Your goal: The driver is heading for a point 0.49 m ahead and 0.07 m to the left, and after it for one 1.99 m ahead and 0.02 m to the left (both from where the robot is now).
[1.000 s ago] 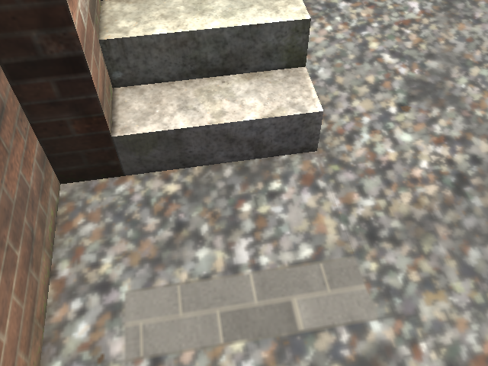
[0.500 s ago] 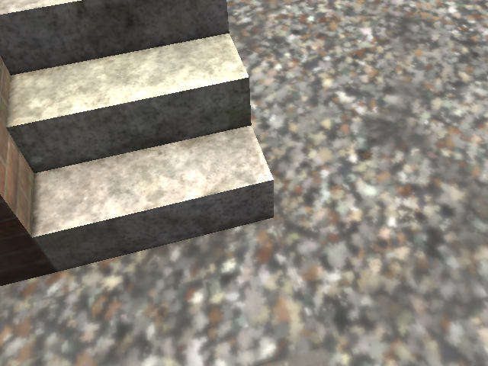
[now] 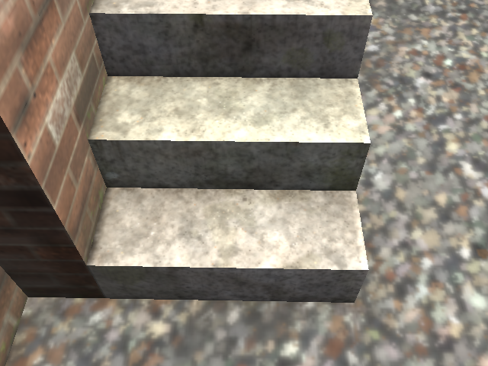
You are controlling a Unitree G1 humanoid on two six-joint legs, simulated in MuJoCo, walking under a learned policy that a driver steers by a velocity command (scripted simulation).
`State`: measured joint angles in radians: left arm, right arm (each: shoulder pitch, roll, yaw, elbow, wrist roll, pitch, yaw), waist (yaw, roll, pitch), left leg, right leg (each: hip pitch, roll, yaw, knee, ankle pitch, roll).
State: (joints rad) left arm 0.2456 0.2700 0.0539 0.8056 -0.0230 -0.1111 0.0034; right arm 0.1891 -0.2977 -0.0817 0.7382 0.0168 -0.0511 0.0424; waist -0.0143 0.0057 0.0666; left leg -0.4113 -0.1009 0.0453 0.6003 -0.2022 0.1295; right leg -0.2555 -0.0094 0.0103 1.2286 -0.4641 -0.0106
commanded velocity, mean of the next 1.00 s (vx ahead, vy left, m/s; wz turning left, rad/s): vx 0.35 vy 0.00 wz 0.24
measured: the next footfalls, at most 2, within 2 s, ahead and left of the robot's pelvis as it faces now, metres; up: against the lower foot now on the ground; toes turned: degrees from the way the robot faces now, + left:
right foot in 0.36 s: +0.40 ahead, -0.12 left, +0.00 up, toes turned +18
left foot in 0.72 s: +0.43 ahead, +0.14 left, +0.00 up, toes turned +18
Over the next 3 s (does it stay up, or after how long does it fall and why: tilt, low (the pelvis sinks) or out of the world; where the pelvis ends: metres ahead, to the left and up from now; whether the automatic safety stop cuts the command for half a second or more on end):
stays up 0.43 0.03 0.01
